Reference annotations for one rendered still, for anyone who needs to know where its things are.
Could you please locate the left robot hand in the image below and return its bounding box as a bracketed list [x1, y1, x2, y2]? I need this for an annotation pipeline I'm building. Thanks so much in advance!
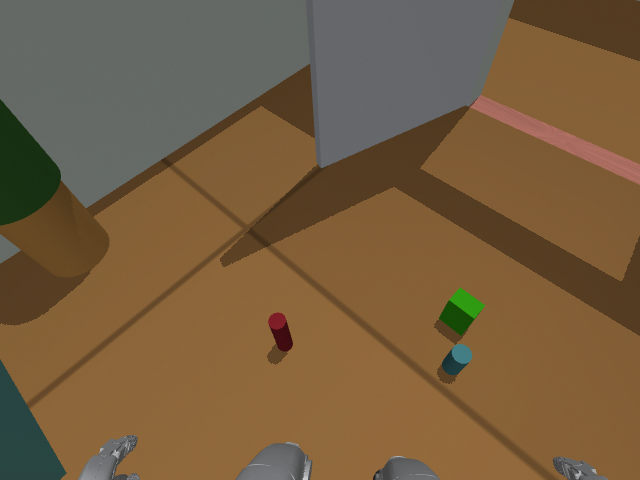
[78, 435, 140, 480]

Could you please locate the right robot hand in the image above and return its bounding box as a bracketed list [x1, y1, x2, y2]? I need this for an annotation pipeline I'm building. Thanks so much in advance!
[553, 457, 608, 480]

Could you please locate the potted plant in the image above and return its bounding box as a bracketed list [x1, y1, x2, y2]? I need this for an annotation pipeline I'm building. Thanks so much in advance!
[0, 99, 109, 277]

